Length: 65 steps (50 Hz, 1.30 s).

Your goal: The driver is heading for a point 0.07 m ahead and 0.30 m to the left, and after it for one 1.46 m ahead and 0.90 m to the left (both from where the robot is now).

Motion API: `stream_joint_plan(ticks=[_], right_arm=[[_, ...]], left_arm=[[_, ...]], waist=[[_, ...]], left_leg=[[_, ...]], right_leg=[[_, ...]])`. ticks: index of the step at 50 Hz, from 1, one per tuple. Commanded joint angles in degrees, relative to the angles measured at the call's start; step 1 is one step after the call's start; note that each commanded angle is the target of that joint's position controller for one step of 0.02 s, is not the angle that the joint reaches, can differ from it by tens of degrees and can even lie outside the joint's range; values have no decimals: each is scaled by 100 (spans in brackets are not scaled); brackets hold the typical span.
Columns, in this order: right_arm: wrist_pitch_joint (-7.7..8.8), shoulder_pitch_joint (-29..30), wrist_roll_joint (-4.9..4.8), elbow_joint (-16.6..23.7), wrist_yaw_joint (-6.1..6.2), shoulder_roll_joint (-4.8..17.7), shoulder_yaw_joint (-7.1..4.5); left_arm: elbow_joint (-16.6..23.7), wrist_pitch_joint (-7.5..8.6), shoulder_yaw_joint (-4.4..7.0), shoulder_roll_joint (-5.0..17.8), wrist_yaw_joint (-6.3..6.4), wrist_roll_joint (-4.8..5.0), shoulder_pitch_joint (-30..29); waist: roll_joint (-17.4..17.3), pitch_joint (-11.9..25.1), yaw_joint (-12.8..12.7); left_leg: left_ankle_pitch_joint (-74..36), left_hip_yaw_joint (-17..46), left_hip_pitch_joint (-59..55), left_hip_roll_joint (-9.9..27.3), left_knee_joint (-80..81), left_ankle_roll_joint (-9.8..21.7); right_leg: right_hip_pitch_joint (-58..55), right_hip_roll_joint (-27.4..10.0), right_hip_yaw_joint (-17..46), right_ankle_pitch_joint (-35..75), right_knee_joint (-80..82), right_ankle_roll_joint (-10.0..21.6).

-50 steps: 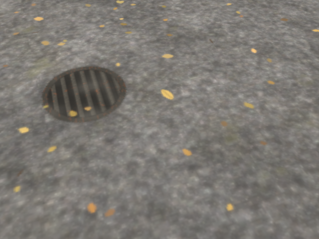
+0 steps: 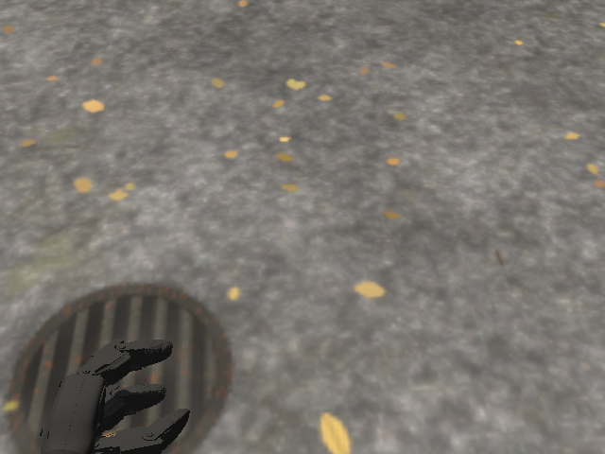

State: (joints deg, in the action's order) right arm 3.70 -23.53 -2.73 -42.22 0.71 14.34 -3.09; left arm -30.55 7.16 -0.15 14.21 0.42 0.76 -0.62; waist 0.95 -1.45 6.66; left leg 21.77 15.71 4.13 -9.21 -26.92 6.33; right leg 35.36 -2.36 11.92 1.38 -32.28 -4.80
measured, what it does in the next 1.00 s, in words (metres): walks ahead, turning left: right foot, then left foot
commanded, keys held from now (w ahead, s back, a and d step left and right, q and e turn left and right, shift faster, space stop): w+q+shift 0.08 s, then q+shift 0.66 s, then shift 0.26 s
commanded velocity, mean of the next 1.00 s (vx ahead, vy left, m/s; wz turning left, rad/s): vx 0.31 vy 0.00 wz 0.88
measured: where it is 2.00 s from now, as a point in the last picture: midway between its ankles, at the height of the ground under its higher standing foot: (146, 334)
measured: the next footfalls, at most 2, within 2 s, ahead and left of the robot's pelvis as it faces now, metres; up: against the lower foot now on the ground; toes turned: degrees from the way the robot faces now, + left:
right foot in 0.06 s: +0.26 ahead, -0.19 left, +0.00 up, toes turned +13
left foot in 0.48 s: +0.48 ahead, +0.10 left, +0.00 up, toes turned +28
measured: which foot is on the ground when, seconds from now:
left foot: down 0.00-0.06, up 0.08-0.46, down 0.48-0.88, up 0.90-1.00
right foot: up 0.00-0.04, down 0.06-0.48, up 0.50-0.86, down 0.88-1.00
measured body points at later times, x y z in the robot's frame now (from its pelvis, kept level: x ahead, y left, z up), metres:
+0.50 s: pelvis +0.34 -0.02 -0.03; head +0.39 +0.02 +0.42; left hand +0.27 +0.28 -0.15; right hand +0.67 -0.15 -0.08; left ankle +0.45 +0.08 -0.74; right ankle +0.24 -0.20 -0.69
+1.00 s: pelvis +0.49 -0.04 +0.00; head +0.51 -0.03 +0.45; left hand +0.37 +0.24 -0.09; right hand +0.83 -0.08 -0.08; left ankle +0.40 +0.05 -0.66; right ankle +0.62 -0.07 -0.73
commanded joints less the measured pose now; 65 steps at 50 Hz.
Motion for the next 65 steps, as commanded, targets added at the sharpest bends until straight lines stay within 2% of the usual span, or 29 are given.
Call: stream_joint_plan(ticks=[1,3,4,5,6,8,11,16,22,23,24,25,26,29,33,36,43,44,45,46,47,49,53,58,61,62,63,64,65], right_arm=[[1,124,-24,267,62,794,-269],[-26,507,169,488,-23,621,-196],[-12,297,384,676,-67,-121,48],[55,-623,-154,989,-75,-80,124],[-30,-174,-199,769,13,525,37],[-128,1218,192,1005,12,886,-107],[-258,1280,81,1269,-103,721,-160],[-278,1525,144,1342,-285,520,-35],[-384,729,185,1029,-455,1331,-435],[-384,10,161,843,-386,1546,-579],[-385,237,45,903,-240,1700,-579],[-254,735,405,1402,-243,2189,-555],[-231,884,405,1592,-288,1851,-546],[-249,1492,143,1594,-204,1397,-426],[-443,1639,228,1553,12,1439,-468],[-603,1653,174,1537,145,1507,-506],[-663,1589,207,1426,112,993,-312],[-654,1234,216,1331,97,742,-236],[-647,573,263,1232,114,599,-182],[-559,722,255,1368,100,1152,-352],[-548,946,215,1222,131,1526,-458],[-684,1053,246,1036,180,1265,-405],[-633,1214,209,1074,133,724,-187],[-561,1306,187,923,55,637,-97],[-515,565,200,538,5,713,-106],[-450,161,226,433,7,817,-111],[-370,-443,303,228,13,1313,-245],[-246,-383,323,190,-53,1657,-365],[-73,-21,406,265,-4,1338,-248]], left_arm=[[317,124,416,846,19,199,-75],[-60,166,673,1205,43,224,1865],[-282,96,715,1569,64,143,3083],[-377,81,766,1994,-69,-139,2849],[-134,12,664,1263,-60,-168,2328],[-237,-118,540,813,-7,-227,1807],[-642,-130,446,469,33,-127,1448],[-872,-230,646,1236,159,-42,855],[-917,-301,753,1593,210,194,782],[-840,-323,703,1448,181,183,745],[-836,-341,490,705,68,-113,1333],[-573,-313,372,715,3,-210,1928],[-591,-255,452,1369,-58,-142,1616],[-561,-328,454,1323,54,-188,973],[-627,-483,382,941,41,-165,848],[-627,-581,350,797,20,-107,704],[-628,-516,443,811,-58,-127,746],[-581,-517,488,983,-45,-216,705],[-393,-591,550,1381,2,-327,480],[-453,-597,612,1542,-9,-440,593],[-354,-590,560,1257,8,-371,402],[-320,-635,411,842,53,-162,221],[-510,-721,322,677,104,-147,535],[-739,-821,420,991,89,-92,1034],[-854,-819,476,1223,75,78,1365],[-745,-758,410,1006,53,42,1051],[-429,-617,297,545,15,32,534],[-138,-430,335,646,3,184,-117],[-109,-300,440,876,3,266,-142]], waist=[[-792,124,-394],[-755,1309,-1512],[649,2237,-1670],[3347,2554,-900],[1873,1614,-1152],[-172,173,-1258],[522,-65,-797],[351,175,-626],[370,756,-68],[49,961,307],[-1365,875,-205],[-2085,1898,-716],[-1041,2560,-295],[28,1059,-707],[-177,955,-860],[-375,1139,-809],[-1059,903,-760],[-483,853,-644],[960,775,-250],[1625,580,-319],[980,378,-416],[442,235,-478],[672,288,-660],[1157,460,-933],[984,485,-634],[648,329,-357],[-654,213,-78],[-1456,-434,148],[-1118,-835,-73]], left_leg=[[-523,1147,1131,830,264,420],[-1839,709,1429,659,-2048,1],[830,129,2546,354,-4163,-91],[1145,-378,4406,322,-5746,-288],[534,-483,4864,838,-6192,-415],[-84,-858,4461,1188,-5813,-544],[53,-1021,4006,1552,-4798,-664],[-1693,-1581,3061,1413,-2221,-713],[-1977,-2109,829,590,-871,-19],[-2356,-1893,-254,505,-405,241],[-4259,-758,-1135,1134,-242,640],[-4275,2795,-2384,2808,159,2207],[-3016,3025,-2254,2814,646,2080],[-2814,1630,-165,1938,704,1285],[-3984,949,1105,1360,551,997],[-2994,1062,1378,1169,516,727],[-1528,1348,1553,997,-172,196],[-257,984,1800,637,-866,-94],[1626,72,2417,-297,-2278,-479],[1620,-233,2936,-138,-3443,-722],[1081,-199,2896,179,-4036,-828],[471,-372,2790,220,-4535,-1022],[201,-831,2585,454,-3590,-1168],[342,-1372,1433,775,-997,-1076],[-95,-1785,-51,542,119,-528],[459,-1161,-701,1041,359,-165],[2190,490,-1115,2102,958,436],[3147,2332,-593,3068,2033,1075],[2662,2366,-395,3090,2155,1068]], right_leg=[[-2062,357,-457,-33,554,4],[-4181,-106,-354,-853,14,380],[-5937,-1124,1117,-2361,27,610],[-6562,-2500,4899,-4446,1502,1708],[-5936,-2185,4466,-4864,1753,1678],[-4176,-1547,1646,-925,1391,1292],[-3264,-1062,-47,1652,1266,1175],[-2857,-1018,-1311,2209,1681,1226],[-2997,-874,-2095,3791,-392,764],[-2322,-671,-2095,2826,-1685,607],[-1049,71,-2116,-2549,-3254,337],[699,1010,-1189,-4223,-5289,95],[680,625,-227,-3516,-5309,227],[293,238,-216,-2748,-3925,220],[-719,480,-472,-2458,-2326,-40],[-1093,655,-418,-1742,-1653,-124],[-2284,399,-539,-706,395,230],[-2645,-260,-26,-382,953,532],[-2947,-1486,1253,691,1131,1196],[-2334,-2085,2554,10,1657,1982],[-2074,-1805,2182,-799,1611,1938],[-1940,-1108,1150,-1289,1477,1530],[-2388,-669,397,-1184,1491,1486],[-2680,-809,461,-1002,1330,1623],[-1474,-610,460,-4097,1653,1257],[-502,-446,275,-4259,1145,978],[786,309,-926,-3621,-422,506],[1628,341,-1135,-2989,-1561,463],[1902,-7,-706,-2490,-2171,557]])
Velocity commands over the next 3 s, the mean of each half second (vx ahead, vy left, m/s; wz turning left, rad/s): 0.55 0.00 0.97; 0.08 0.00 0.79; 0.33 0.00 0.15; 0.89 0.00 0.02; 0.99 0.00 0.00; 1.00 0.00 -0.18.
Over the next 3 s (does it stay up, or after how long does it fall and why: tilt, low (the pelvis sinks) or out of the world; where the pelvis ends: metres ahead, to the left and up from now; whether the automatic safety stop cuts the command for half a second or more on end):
stays up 1.37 0.99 0.00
